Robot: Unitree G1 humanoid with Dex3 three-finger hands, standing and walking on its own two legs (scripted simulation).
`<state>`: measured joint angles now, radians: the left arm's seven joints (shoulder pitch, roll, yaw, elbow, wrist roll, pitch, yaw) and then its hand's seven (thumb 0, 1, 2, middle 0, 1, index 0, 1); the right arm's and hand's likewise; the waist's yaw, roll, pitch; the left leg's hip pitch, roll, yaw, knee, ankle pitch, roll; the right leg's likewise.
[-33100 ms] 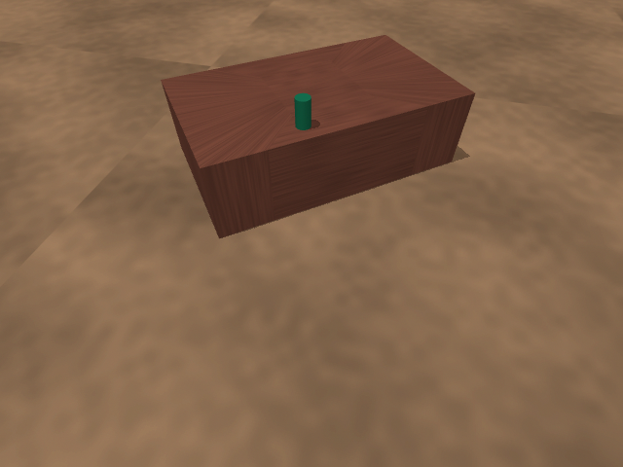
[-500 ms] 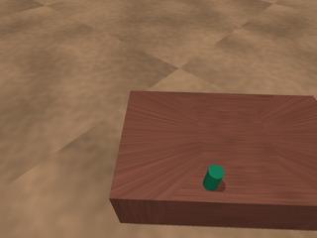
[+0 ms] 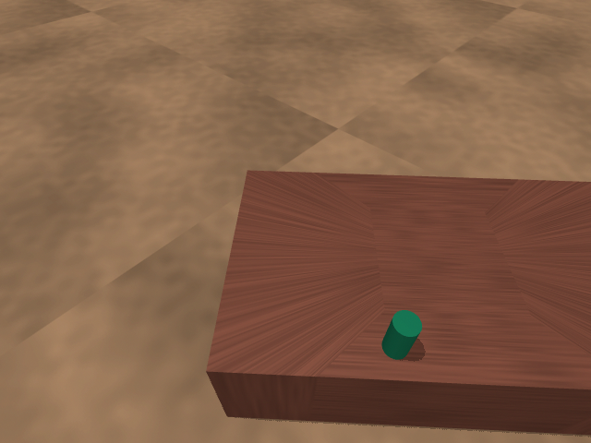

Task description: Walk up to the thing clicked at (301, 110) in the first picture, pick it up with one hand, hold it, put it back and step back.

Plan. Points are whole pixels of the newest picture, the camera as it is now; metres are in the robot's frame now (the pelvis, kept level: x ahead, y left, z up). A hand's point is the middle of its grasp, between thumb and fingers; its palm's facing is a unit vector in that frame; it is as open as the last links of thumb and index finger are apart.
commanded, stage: stand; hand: right
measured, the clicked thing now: (400, 335) +0.43 -0.25 -0.33
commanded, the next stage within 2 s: step back in 1.06 s
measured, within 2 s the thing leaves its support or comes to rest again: neither
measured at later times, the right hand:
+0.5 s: hand out of the picture +0.06 -0.25 -0.16, palm faces -0.02 +0.94 -0.35, open 7.4 cm
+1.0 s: hand out of the picture +0.08 -0.25 -0.16, palm faces -0.02 +0.94 -0.35, open 7.4 cm
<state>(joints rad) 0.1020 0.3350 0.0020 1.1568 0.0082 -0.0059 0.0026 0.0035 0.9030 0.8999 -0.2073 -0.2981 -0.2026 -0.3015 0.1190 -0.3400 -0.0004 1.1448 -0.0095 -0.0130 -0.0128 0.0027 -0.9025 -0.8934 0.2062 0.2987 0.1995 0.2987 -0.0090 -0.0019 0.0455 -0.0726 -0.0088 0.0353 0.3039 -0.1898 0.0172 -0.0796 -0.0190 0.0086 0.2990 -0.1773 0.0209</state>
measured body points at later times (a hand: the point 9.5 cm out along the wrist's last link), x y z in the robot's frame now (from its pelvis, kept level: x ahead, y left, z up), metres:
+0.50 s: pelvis +0.00 +0.00 +0.00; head +0.00 +0.00 +0.45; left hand +0.06 +0.30 -0.14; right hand +0.06 -0.30 -0.13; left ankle -0.01 +0.10 -0.75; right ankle -0.01 -0.13 -0.75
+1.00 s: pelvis +0.00 +0.00 +0.00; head +0.01 +0.00 +0.45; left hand +0.07 +0.30 -0.14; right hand +0.08 -0.30 -0.13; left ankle -0.01 +0.10 -0.75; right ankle -0.01 -0.13 -0.75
